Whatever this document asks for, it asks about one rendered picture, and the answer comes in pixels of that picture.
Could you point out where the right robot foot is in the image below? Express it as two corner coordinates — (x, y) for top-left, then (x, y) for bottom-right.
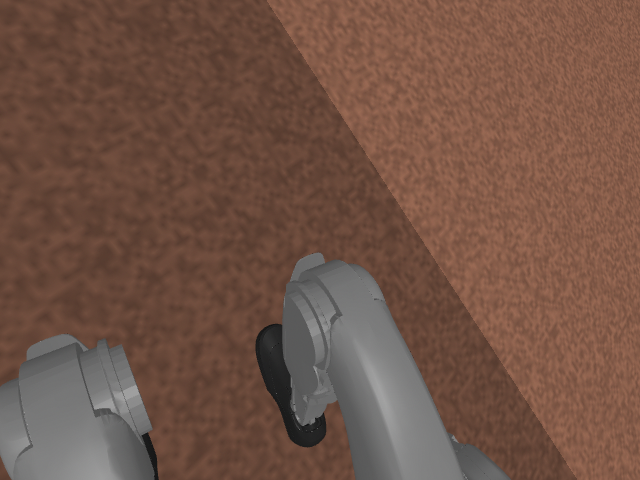
(255, 324), (326, 447)

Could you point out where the left robot foot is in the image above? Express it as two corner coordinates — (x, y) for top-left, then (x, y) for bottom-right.
(142, 432), (159, 480)

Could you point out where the right robot hand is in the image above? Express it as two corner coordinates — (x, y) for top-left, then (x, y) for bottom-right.
(447, 432), (511, 480)

